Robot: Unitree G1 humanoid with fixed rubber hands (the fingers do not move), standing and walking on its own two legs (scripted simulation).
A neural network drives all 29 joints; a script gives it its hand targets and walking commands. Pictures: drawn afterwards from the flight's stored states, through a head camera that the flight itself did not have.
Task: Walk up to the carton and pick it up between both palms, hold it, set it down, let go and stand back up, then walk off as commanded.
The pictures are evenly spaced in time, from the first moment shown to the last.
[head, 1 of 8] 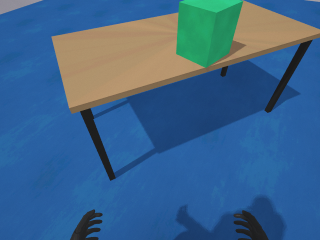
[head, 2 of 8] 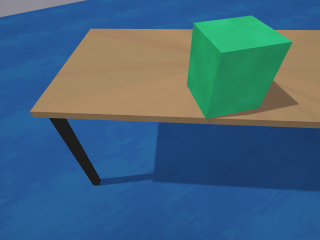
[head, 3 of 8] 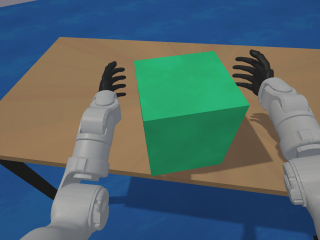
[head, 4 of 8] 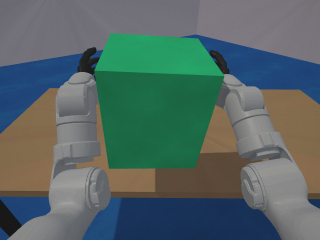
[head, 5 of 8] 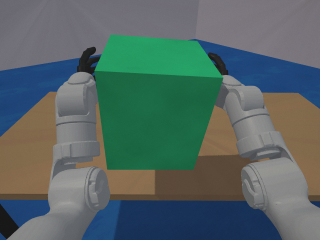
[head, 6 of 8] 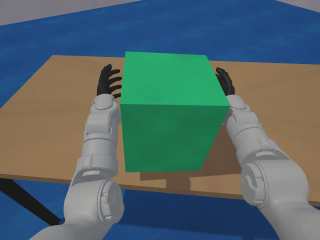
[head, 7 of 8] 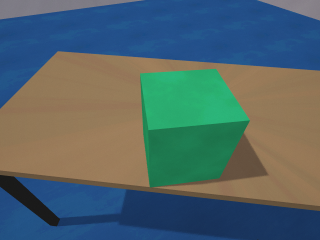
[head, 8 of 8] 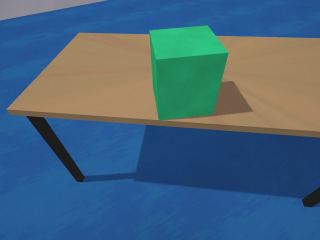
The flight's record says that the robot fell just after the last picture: no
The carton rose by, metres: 0.19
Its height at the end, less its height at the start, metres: +0.00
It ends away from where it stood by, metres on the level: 0.02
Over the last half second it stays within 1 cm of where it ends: yes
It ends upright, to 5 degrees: yes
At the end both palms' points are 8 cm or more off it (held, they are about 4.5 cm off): yes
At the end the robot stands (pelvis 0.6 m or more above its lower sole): yes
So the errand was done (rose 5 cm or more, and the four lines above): yes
